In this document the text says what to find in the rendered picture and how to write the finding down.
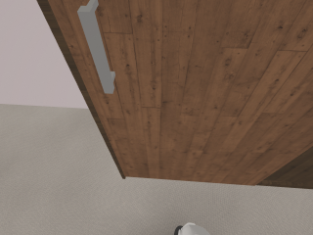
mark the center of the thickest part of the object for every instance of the robot right thigh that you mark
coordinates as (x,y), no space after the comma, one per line
(192,229)

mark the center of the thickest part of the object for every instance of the right robot shin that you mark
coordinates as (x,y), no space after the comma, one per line
(189,223)

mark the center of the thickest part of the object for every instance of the wardrobe door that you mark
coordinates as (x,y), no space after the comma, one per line
(215,91)
(299,170)

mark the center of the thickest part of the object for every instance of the handle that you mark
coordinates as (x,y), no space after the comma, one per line
(93,36)

